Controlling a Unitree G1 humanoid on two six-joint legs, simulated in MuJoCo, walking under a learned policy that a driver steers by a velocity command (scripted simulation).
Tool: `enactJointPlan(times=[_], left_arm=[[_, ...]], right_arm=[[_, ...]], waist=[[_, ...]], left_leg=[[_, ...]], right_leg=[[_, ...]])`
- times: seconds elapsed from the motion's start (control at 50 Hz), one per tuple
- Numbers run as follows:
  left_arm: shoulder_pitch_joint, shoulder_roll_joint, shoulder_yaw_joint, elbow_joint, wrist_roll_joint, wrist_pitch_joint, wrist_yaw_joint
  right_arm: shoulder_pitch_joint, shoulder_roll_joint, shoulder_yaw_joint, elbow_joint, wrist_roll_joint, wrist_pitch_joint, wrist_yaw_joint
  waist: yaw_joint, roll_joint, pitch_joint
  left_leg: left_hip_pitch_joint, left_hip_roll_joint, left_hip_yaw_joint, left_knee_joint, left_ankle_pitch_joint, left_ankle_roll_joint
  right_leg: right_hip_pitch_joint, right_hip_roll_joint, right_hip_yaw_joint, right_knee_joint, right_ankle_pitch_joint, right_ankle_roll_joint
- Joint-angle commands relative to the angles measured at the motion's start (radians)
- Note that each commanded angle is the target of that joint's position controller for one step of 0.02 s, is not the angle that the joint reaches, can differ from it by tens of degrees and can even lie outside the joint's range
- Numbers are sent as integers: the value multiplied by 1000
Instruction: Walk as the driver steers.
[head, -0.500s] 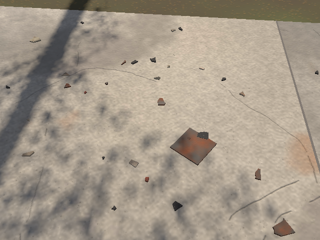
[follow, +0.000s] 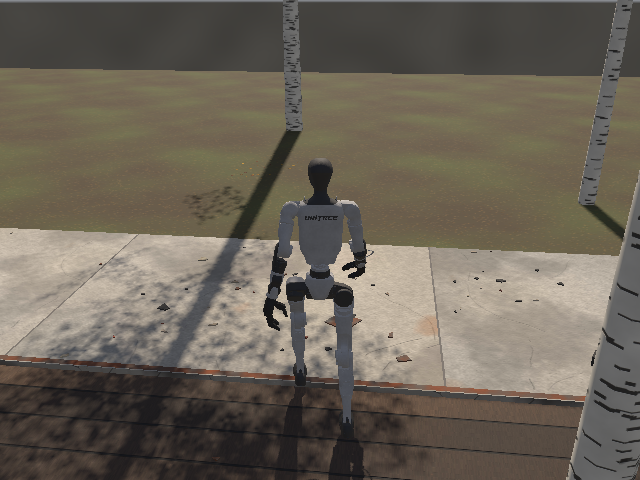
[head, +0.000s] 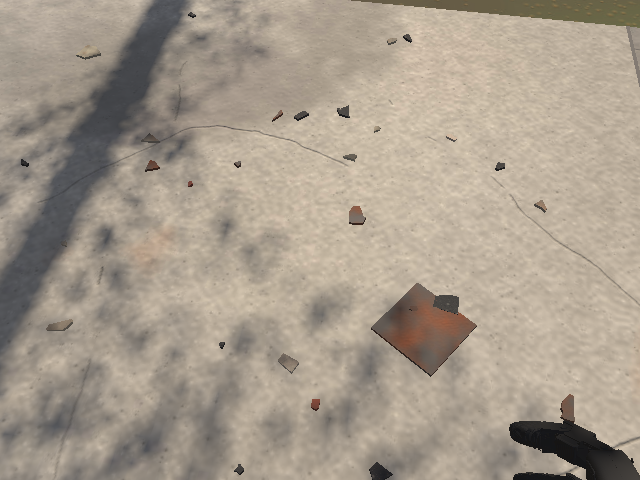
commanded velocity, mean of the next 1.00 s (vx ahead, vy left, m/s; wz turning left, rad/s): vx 0.49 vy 0.00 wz -0.21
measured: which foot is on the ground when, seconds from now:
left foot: down 0.00-0.60, up 0.62-1.00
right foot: down 0.00-0.02, up 0.04-0.56, down 0.58-1.00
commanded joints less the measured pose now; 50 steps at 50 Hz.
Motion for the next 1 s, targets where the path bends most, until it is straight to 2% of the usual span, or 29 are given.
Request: enactJointPlan(times=[0.02, 0.04, 0.06, 0.08, 0.1, 0.12, 0.14, 0.16, 0.2, 0.24, 0.28, 0.38, 0.48, 0.52, 0.54, 0.56, 0.58, 0.6, 0.62, 0.64, 0.66, 0.68, 0.7, 0.72, 0.76, 0.8, 0.9, 0.94, 1.0], left_arm=[[55, 61, -7, -81, 2, -12, -8], [6, 35, -19, -89, 10, -42, -21], [-65, 100, 8, -125, -16, -70, -32], [-153, 132, 16, -154, -37, -81, -34], [-205, 119, 19, -172, -36, -79, -29], [-187, 112, 29, -165, -26, -62, -19], [-148, 86, 31, -153, -24, -42, -13], [-125, 73, 34, -145, -26, -24, -9], [-163, 81, 40, -163, -21, -8, -5], [-263, 98, 44, -195, -2, -6, -3], [-345, 103, 47, -216, 4, -12, -10], [-499, 88, 39, -248, -12, -19, -31], [-580, 103, 37, -297, -20, -14, -60], [-559, 122, 44, -309, -17, -15, -70], [-501, 141, 56, -302, -14, -16, -73], [-364, 178, 82, -265, -15, -16, -73], [-181, 259, 120, -219, -20, -15, -65], [-95, 392, 150, -215, -17, -13, -58], [-89, 328, 128, -223, -16, -22, -61], [-123, 262, 109, -230, -7, -29, -60], [-192, 226, 100, -253, -5, -31, -57], [-258, 196, 89, -275, -1, -30, -58], [-299, 165, 78, -292, 7, -30, -56], [-316, 149, 73, -301, 10, -30, -54], [-291, 170, 77, -295, 3, -37, -45], [-242, 187, 80, -277, -2, -40, -31], [-183, 191, 78, -251, -4, -36, -15], [-157, 192, 78, -235, -5, -37, -16], [-128, 193, 82, -211, -7, -26, -10]], right_arm=[[503, -275, -104, 79, -17, 6, -13], [565, -281, -100, 104, -11, 16, -18], [460, -235, -75, 101, -19, 7, -18], [357, -184, -60, 83, -20, 1, -17], [284, -150, -51, 82, -25, -11, -9], [242, -113, -41, 89, -36, -21, -1], [220, -88, -36, 102, -39, -21, 7], [228, -70, -33, 116, -36, -21, 9], [254, -87, -35, 142, -22, -24, 1], [294, -131, -45, 155, -25, -18, -18], [338, -156, -50, 162, -29, -18, -32], [404, -203, -62, 171, -17, -10, -52], [441, -213, -76, 194, -11, 10, -51], [421, -227, -85, 186, -7, 23, -52], [396, -237, -89, 176, -6, 30, -54], [376, -230, -86, 166, -11, 40, -56], [381, -207, -74, 140, -26, 46, -63], [451, -88, -31, 81, -51, 24, -51], [413, -111, -30, 82, -30, -18, -43], [334, -179, -46, 59, 10, -47, -31], [282, -183, -45, 48, 14, -62, -31], [250, -188, -51, 46, -6, -64, -38], [249, -194, -59, 43, -16, -54, -42], [261, -184, -61, 45, -19, -40, -41], [269, -156, -60, 51, -27, -16, -43], [205, -143, -59, 30, -31, -5, -47], [40, -110, -49, -11, -20, -13, -31], [-9, -112, -46, -28, -14, -17, -23], [-56, -126, -46, -55, -12, -26, -7]], waist=[[-251, 58, -330], [-252, 247, -458], [-206, 234, -315], [-167, 134, -181], [-125, 36, -90], [-77, 50, -79], [-40, 70, -60], [-23, 93, -42], [-7, 89, 8], [-22, 66, 33], [-45, 54, 29], [-102, 67, 31], [-127, 74, 58], [-109, 85, 49], [-72, 95, 12], [-2, 78, -63], [62, 13, -168], [18, -248, -275], [24, -217, -366], [32, -156, -269], [13, -85, -204], [-16, -21, -145], [-52, -25, -120], [-72, -35, -110], [-82, -34, -87], [-66, -25, -48], [-7, -59, 8], [11, -62, 32], [19, -53, 56]], left_leg=[[930, 207, -428, -115, -330, 214], [1021, 367, -869, -410, -469, 262], [900, 371, -885, -479, -448, 222], [735, 346, -726, -473, -377, 190], [568, 306, -585, -503, -272, 166], [463, 268, -475, -519, -176, 146], [390, 234, -399, -542, -156, 142], [359, 222, -355, -572, -160, 146], [331, 206, -289, -619, -161, 151], [341, 205, -251, -646, -136, 164], [395, 219, -244, -655, -94, 168], [503, 221, -123, -657, -36, 126], [694, 283, -45, -591, 7, 85], [732, 292, -15, -516, 124, 66], [730, 282, 13, -425, 302, 50], [696, 240, 62, -236, 483, 21], [542, 183, 95, 41, 443, -20], [94, 21, 82, 455, -40, -101], [-72, -49, -118, 617, -424, -92], [-165, 17, -172, 657, -356, -58], [-151, 66, -167, 610, -267, -38], [-105, 100, -159, 536, -208, -35], [-28, 128, -168, 464, -166, -35], [16, 137, -166, 424, -146, -41], [29, 134, -145, 347, -100, -65], [-17, 128, -134, 226, -6, -93], [34, 78, -100, -102, 271, -91], [42, 68, -99, -158, 300, -80], [-22, 64, -111, -215, 245, -52]], right_leg=[[-633, -22, -46, 761, 909, -36], [-737, 108, 60, 1049, 32, -31], [-855, 69, 155, 1209, -8, -56], [-885, 17, 122, 1210, 37, -80], [-856, -34, 94, 1145, 108, -92], [-782, -75, 91, 1109, 147, -100], [-732, -89, 92, 1087, 151, -101], [-722, -92, 86, 1083, 140, -104], [-775, -109, 73, 1004, 177, -94], [-847, -120, 49, 893, 270, -58], [-912, -124, 42, 787, 372, -33], [-881, -84, -11, 500, 505, -9], [-896, -69, -10, 380, 404, -55], [-835, -42, -43, 357, 317, -90], [-735, -6, -78, 341, 298, -110], [-553, 49, -116, 317, 309, -133], [-283, 29, -22, 316, 298, -173], [87, -227, 508, 225, 139, -352], [181, -305, 811, 43, 55, -393], [121, -276, 677, 49, 112, -332], [4, -235, 536, 64, 202, -297], [-136, -199, 434, 50, 290, -278], [-241, -170, 368, 24, 359, -265], [-291, -154, 333, -3, 395, -266], [-337, -140, 267, -33, 490, -275], [-340, -133, 222, -53, 556, -271], [-351, -87, 135, -75, 459, -212], [-323, -108, 147, -79, 423, -210], [-187, -162, 169, -31, 477, -207]])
